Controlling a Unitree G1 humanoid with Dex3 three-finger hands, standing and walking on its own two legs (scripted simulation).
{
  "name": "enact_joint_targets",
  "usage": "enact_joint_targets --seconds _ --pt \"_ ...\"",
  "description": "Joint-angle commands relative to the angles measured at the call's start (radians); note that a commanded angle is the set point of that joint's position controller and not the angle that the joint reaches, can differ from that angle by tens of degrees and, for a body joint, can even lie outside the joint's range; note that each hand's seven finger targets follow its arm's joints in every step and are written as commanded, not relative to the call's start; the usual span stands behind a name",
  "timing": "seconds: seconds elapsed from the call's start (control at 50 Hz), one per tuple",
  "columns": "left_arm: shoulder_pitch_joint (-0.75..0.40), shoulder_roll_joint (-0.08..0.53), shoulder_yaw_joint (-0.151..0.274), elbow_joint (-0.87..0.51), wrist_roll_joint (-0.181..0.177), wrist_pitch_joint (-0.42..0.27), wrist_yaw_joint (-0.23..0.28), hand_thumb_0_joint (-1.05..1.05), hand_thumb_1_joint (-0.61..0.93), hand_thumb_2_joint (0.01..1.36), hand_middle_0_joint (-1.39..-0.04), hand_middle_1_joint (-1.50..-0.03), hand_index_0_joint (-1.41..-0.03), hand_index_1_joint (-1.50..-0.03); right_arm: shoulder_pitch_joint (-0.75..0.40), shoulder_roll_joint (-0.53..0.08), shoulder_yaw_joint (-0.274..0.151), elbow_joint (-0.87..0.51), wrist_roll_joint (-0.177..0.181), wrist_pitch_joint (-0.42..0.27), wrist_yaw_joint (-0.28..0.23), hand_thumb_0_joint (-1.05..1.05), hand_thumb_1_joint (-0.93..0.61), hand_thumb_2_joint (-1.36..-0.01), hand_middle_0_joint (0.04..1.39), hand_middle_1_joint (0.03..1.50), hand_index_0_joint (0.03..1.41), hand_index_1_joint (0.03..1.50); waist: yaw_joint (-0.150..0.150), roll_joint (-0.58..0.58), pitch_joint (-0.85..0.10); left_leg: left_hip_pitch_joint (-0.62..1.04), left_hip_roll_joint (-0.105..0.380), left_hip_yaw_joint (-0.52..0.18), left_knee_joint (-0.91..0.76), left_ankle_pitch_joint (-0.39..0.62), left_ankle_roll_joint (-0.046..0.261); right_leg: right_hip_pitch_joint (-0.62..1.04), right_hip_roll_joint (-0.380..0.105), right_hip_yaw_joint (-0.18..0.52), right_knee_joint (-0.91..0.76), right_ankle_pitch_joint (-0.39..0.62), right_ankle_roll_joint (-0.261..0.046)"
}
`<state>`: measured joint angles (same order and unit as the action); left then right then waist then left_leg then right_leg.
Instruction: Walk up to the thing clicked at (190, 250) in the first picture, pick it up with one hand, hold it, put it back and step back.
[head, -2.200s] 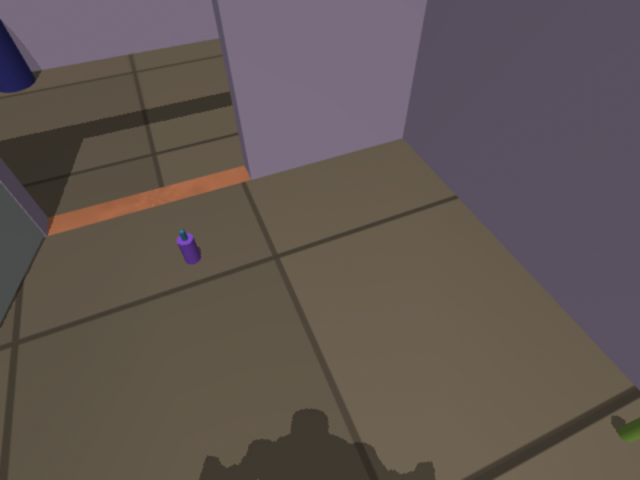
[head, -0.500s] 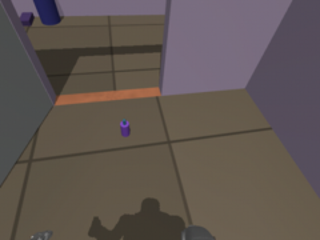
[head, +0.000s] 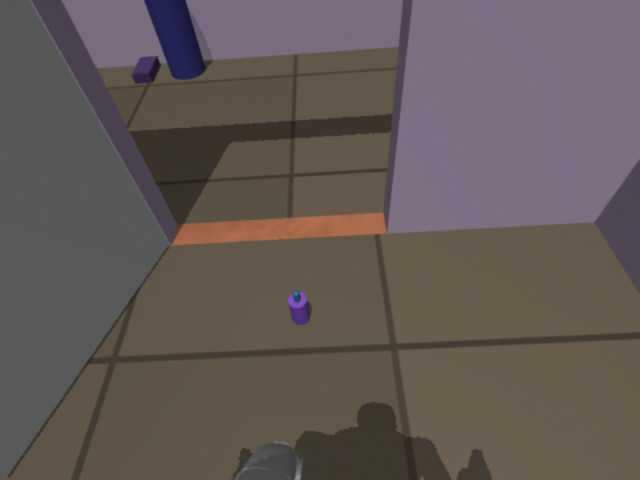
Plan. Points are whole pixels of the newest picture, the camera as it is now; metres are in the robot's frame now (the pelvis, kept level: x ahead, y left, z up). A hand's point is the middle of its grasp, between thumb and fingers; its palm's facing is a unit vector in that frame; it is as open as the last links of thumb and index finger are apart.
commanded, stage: walk up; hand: left
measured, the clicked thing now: (298, 305) +0.72 +0.19 -0.69
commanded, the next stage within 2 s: none
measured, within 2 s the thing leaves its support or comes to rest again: neither
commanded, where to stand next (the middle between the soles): +0.34 -0.01 m, yaw +1 degrees
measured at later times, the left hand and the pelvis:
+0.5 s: hand (164, 407) +0.23 +0.29 -0.15, palm faces -0.01 -0.95 -0.33, open 7.4 cm; pelvis +0.18 +0.01 +0.00, yaw +2 degrees
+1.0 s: hand (206, 350) +0.32 +0.24 -0.15, palm faces +0.00 -0.91 -0.41, open 7.4 cm; pelvis +0.27 -0.03 -0.02, yaw +3 degrees
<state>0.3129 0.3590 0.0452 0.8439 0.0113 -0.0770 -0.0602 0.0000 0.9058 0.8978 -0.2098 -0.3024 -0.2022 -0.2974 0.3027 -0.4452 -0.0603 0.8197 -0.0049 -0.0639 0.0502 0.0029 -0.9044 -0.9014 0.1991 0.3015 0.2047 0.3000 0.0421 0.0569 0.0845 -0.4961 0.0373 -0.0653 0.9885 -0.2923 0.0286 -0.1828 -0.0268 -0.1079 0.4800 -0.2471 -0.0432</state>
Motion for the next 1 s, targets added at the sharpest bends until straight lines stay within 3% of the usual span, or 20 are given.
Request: enact_joint_targets --seconds 0.0,0.08,0.12,0.16,0.18,0.2,0.22,0.24,0.3,0.34,0.44,0.48,0.56,0.6,0.62,0.64,0.68,0.78,0.92,0.98 --pt "0.011 0.296 0.096 -0.104 0.009 -0.029 0.016 0.0 0.9 0.9 -0.2 -0.3 -0.2 -0.3 0.014 -0.143 -0.052 -0.064 -0.007 -0.005 0.007 0.0 -0.9 -0.9 0.2 0.3 0.2 0.3 0.002 -0.21 0.037 -0.036 0.035 0.042 -0.181 0.061 -0.037 -0.048 -0.213 0.165 -0.267 -0.083 -0.174" --pt "0.069 0.299 0.093 -0.109 0.007 -0.019 0.011 0.0 0.9 0.9 -0.2 -0.3 -0.2 -0.3 -0.066 -0.122 -0.048 -0.09 -0.011 -0.023 0.007 0.0 -0.9 -0.9 0.2 0.3 0.2 0.3 0.029 -0.176 -0.005 0.052 0.028 0.109 -0.359 0.125 -0.025 0.015 -0.226 0.133 -0.154 0.16 -0.162" --pt "0.065 0.309 0.091 -0.113 0.003 -0.011 0.012 0.0 0.9 0.9 -0.2 -0.3 -0.2 -0.3 -0.044 -0.121 -0.049 -0.085 -0.01 -0.031 0.002 0.0 -0.9 -0.9 0.2 0.3 0.2 0.3 0.003 -0.15 -0.054 0.161 0.012 0.13 -0.419 0.139 -0.003 0.018 -0.246 0.129 -0.077 0.255 -0.153" --pt "0.062 0.286 0.073 -0.123 -0.002 0.001 0.017 0.0 0.9 0.9 -0.2 -0.3 -0.2 -0.3 0.071 -0.148 -0.065 -0.044 -0.017 -0.039 -0.01 0.0 -0.9 -0.9 0.2 0.3 0.2 0.3 -0.065 -0.061 -0.113 0.366 -0.043 0.159 -0.489 0.141 0.019 -0.04 -0.176 0.058 0.134 0.329 -0.114" --pt "0.087 0.235 0.054 -0.129 -0.009 0.004 0.022 0.0 0.9 0.9 -0.2 -0.3 -0.2 -0.3 0.184 -0.199 -0.084 -0.017 -0.03 -0.043 -0.02 0.0 -0.9 -0.9 0.2 0.3 0.2 0.3 -0.115 0.066 -0.189 0.517 0.013 0.063 -0.525 0.069 0.059 -0.12 -0.118 0.016 0.364 0.277 -0.079" --pt "0.128 0.159 0.035 -0.145 -0.016 0.006 0.022 0.0 0.9 0.9 -0.2 -0.3 -0.2 -0.3 0.227 -0.286 -0.106 -0.034 -0.044 -0.045 -0.033 0.0 -0.9 -0.9 0.2 0.3 0.2 0.3 -0.12 0.265 -0.236 0.673 0.258 -0.331 -0.563 0.021 0.135 -0.357 -0.009 0.016 0.588 -0.124 -0.022" --pt "0.153 0.24 0.058 -0.118 -0.016 0.021 0.032 0.0 0.9 0.9 -0.2 -0.3 -0.2 -0.3 0.202 -0.322 -0.115 -0.063 -0.015 -0.044 -0.039 0.0 -0.9 -0.9 0.2 0.3 0.2 0.3 -0.116 0.154 -0.234 0.663 0.396 -0.617 -0.674 -0.073 0.237 -0.451 0.04 0.097 0.676 -0.322 -0.016" --pt "0.122 0.298 0.065 -0.101 -0.006 0.031 0.041 0.0 0.9 0.9 -0.2 -0.3 -0.2 -0.3 0.156 -0.313 -0.119 -0.064 0.005 -0.039 -0.037 0.0 -0.9 -0.9 0.2 0.3 0.2 0.3 -0.107 0.099 -0.171 0.605 0.417 -0.616 -0.679 -0.096 0.286 -0.478 -0.027 0.159 0.736 -0.316 -0.022" --pt "0.113 0.271 0.062 -0.074 -0.012 0.03 0.031 0.0 0.9 0.9 -0.2 -0.3 -0.2 -0.3 0.072 -0.221 -0.069 -0.088 0.014 -0.043 -0.048 0.0 -0.9 -0.9 0.2 0.3 0.2 0.3 -0.057 0.01 -0.032 0.378 0.27 -0.23 -0.664 0.267 0.169 -0.384 -0.057 0.226 0.649 -0.17 -0.01" --pt "0.148 0.246 0.061 -0.057 -0.017 0.038 0.023 0.0 0.9 0.9 -0.2 -0.3 -0.2 -0.3 0.065 -0.208 -0.06 -0.081 0.015 -0.054 -0.046 0.0 -0.9 -0.9 0.2 0.3 0.2 0.3 -0.033 0.055 -0.031 0.315 0.218 -0.106 -0.655 0.393 0.149 -0.315 -0.053 0.182 0.605 -0.117 0.004" --pt "0.072 0.23 0.061 -0.081 -0.004 0.038 0.003 0.0 0.9 0.9 -0.2 -0.3 -0.2 -0.3 0.046 -0.223 -0.07 -0.111 0.002 -0.054 -0.039 0.0 -0.9 -0.9 0.2 0.3 0.2 0.3 -0.05 0.109 -0.004 0.298 0.213 -0.04 -0.695 0.233 0.206 -0.339 -0.084 0.119 0.411 -0.039 0.04" --pt "0.025 0.23 0.066 -0.085 0.0 0.034 -0.007 0.0 0.9 0.9 -0.2 -0.3 -0.2 -0.3 0.041 -0.242 -0.076 -0.11 -0.001 -0.051 -0.032 0.0 -0.9 -0.9 0.2 0.3 0.2 0.3 -0.061 0.132 0.019 0.238 0.202 -0.028 -0.717 0.062 0.2 -0.288 -0.092 0.101 0.325 0.003 0.041" --pt "0.043 0.21 0.066 -0.055 0.0 0.008 0.01 0.0 0.9 0.9 -0.2 -0.3 -0.2 -0.3 -0.009 -0.22 -0.059 -0.114 0.001 -0.027 -0.036 0.0 -0.9 -0.9 0.2 0.3 0.2 0.3 -0.022 0.105 -0.023 0.176 0.2 0.002 -0.558 0.228 0.173 -0.099 -0.041 0.068 0.141 0.078 0.03" --pt "0.12 0.236 0.073 -0.011 0.006 -0.008 0.027 0.0 0.9 0.9 -0.2 -0.3 -0.2 -0.3 -0.011 -0.155 -0.034 -0.12 0.008 -0.01 -0.038 0.0 -0.9 -0.9 0.2 0.3 0.2 0.3 0.015 -0.031 -0.087 0.13 0.121 0.069 -0.344 0.197 0.114 0.086 0.003 0.055 0.024 0.136 0.019" --pt "0.15 0.285 0.089 -0.006 0.01 -0.017 0.038 0.0 0.9 0.9 -0.2 -0.3 -0.2 -0.3 0.048 -0.092 -0.013 -0.115 0.013 -0.007 -0.04 0.0 -0.9 -0.9 0.2 0.3 0.2 0.3 0.032 -0.205 -0.141 0.088 0.057 0.118 -0.15 0.084 0.071 0.172 -0.07 0.151 -0.055 0.139 -0.005" --pt "0.141 0.358 0.103 -0.032 0.013 -0.023 0.049 0.0 0.9 0.9 -0.2 -0.3 -0.2 -0.3 0.095 -0.033 0.009 -0.123 0.013 0.0 -0.04 0.0 -0.9 -0.9 0.2 0.3 0.2 0.3 0.009 -0.381 -0.151 -0.05 -0.046 0.128 0.021 -0.233 0.012 0.198 -0.313 0.521 -0.135 0.155 -0.075" --pt "0.082 0.395 0.105 -0.055 -0.005 -0.009 0.047 0.0 0.9 0.9 -0.2 -0.3 -0.2 -0.3 0.086 -0.176 -0.034 -0.081 -0.002 0.018 -0.057 0.0 -0.9 -0.9 0.2 0.3 0.2 0.3 0.009 -0.285 -0.097 -0.091 -0.005 0.048 0.139 -0.299 0.009 0.118 -0.403 0.677 -0.158 0.035 -0.241" --pt "0.012 0.305 0.065 -0.068 -0.002 -0.008 0.061 0.0 0.9 0.9 -0.2 -0.3 -0.2 -0.3 0.08 -0.148 -0.031 -0.017 0.004 0.033 -0.044 0.0 -0.9 -0.9 0.2 0.3 0.2 0.3 -0.028 -0.248 -0.071 -0.007 0.013 0.028 0.05 -0.142 -0.007 -0.014 -0.226 0.305 -0.105 0.252 -0.164" --pt "-0.051 0.291 0.048 -0.07 -0.003 0.008 0.073 0.0 0.9 0.9 -0.2 -0.3 -0.2 -0.3 0.005 -0.11 -0.022 0.025 -0.003 0.045 -0.048 0.0 -0.9 -0.9 0.2 0.3 0.2 0.3 -0.028 -0.244 -0.107 0.179 0.002 0.078 -0.259 -0.047 -0.026 -0.098 -0.234 0.224 -0.015 0.397 -0.157" --pt "-0.111 0.277 0.031 -0.066 -0.015 0.025 0.073 0.0 0.9 0.9 -0.2 -0.3 -0.2 -0.3 0.017 -0.125 -0.035 0.059 -0.008 0.041 -0.052 0.0 -0.9 -0.9 0.2 0.3 0.2 0.3 -0.067 -0.183 -0.117 0.331 -0.018 0.082 -0.401 0.105 0.005 -0.221 -0.217 0.216 0.069 0.226 -0.107"
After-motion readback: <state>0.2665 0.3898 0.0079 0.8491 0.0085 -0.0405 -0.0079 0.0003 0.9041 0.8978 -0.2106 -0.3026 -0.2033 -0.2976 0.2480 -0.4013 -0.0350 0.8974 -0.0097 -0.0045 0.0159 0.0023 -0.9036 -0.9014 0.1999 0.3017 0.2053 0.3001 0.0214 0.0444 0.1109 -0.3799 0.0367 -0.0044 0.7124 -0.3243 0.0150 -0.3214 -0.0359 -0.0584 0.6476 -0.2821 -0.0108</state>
